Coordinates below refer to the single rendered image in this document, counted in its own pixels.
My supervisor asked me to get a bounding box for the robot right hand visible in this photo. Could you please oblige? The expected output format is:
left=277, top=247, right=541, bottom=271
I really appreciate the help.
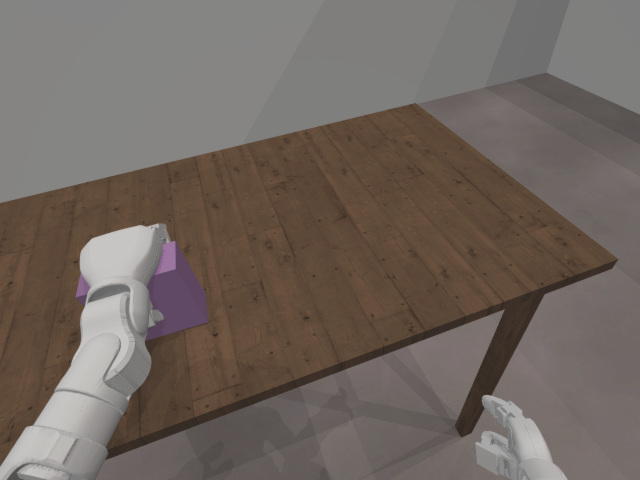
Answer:
left=475, top=395, right=553, bottom=480

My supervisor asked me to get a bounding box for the robot left hand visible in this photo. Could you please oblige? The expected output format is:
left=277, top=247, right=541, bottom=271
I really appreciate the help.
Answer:
left=80, top=223, right=171, bottom=328

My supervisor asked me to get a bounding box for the right robot forearm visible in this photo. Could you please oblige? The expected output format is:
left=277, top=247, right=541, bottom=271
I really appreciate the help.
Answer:
left=517, top=458, right=567, bottom=480

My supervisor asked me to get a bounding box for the table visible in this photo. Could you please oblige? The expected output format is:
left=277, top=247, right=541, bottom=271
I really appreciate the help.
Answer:
left=0, top=103, right=618, bottom=480

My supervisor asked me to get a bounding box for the left robot forearm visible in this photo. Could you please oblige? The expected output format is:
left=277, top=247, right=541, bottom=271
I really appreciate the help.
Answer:
left=0, top=277, right=151, bottom=480

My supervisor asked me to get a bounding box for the sponge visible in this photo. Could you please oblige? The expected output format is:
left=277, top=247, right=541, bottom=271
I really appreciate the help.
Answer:
left=76, top=241, right=208, bottom=341

